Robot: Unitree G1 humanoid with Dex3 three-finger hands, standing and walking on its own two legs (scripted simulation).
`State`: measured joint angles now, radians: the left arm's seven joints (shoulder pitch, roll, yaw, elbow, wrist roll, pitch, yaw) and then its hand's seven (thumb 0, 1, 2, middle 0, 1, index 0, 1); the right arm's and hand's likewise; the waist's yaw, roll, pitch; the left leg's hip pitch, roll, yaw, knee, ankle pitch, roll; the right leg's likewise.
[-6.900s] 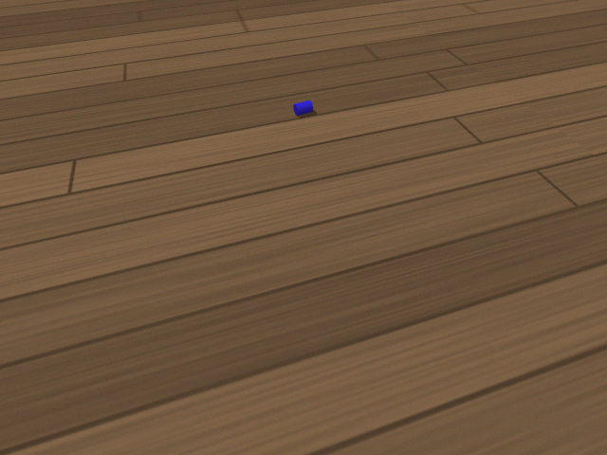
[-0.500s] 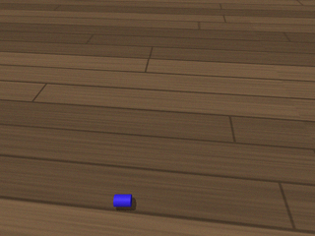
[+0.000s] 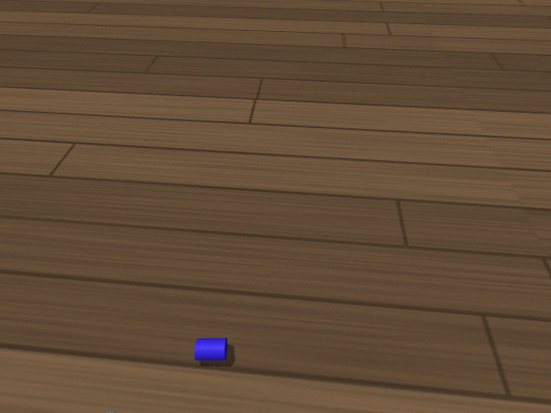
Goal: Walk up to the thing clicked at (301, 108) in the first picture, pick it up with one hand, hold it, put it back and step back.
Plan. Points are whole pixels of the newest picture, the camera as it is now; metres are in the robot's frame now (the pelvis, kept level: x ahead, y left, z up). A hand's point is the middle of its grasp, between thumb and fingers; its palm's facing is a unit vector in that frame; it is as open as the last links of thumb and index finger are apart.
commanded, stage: stand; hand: left
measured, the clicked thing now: (211, 349) +0.43 +0.26 -0.75
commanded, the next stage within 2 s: none
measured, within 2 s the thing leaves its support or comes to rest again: neither
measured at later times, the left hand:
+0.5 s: hand out of the picture +0.06 +0.25 -0.16, palm faces -0.02 -0.94 -0.34, open 7.4 cm
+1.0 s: hand out of the picture +0.06 +0.25 -0.16, palm faces -0.03 -0.94 -0.34, open 7.4 cm
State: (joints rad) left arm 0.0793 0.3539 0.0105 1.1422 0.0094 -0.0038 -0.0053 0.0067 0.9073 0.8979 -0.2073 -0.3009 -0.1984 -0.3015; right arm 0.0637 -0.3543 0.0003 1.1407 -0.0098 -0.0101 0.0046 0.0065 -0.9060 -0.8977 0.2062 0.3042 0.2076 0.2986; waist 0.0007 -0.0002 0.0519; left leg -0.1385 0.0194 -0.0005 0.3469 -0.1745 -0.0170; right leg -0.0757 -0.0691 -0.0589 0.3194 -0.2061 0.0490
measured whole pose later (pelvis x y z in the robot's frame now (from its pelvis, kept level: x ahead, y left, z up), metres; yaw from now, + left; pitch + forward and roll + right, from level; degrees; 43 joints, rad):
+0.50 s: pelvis -0.01 +0.00 +0.00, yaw +0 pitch -2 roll +0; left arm 0.11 0.35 0.01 1.15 0.01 0.00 -0.01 0.01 0.91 0.90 -0.21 -0.30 -0.20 -0.30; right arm 0.08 -0.36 0.00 1.15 -0.01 -0.01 0.01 0.01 -0.91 -0.90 0.21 0.30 0.21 0.30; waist 0.00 0.00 0.05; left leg -0.14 0.03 0.00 0.33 -0.16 -0.02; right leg -0.08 -0.06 -0.06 0.31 -0.19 0.04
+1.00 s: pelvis -0.01 +0.00 +0.00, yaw +0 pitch -2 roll +0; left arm 0.12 0.35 0.00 1.13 0.01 0.00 -0.01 0.01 0.91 0.90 -0.21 -0.30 -0.20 -0.30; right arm 0.10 -0.36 0.01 1.15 -0.01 -0.01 0.01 0.01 -0.91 -0.90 0.21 0.30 0.21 0.30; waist 0.00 0.00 0.04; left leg -0.14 0.03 0.00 0.34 -0.16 -0.02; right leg -0.08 -0.06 -0.05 0.32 -0.19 0.04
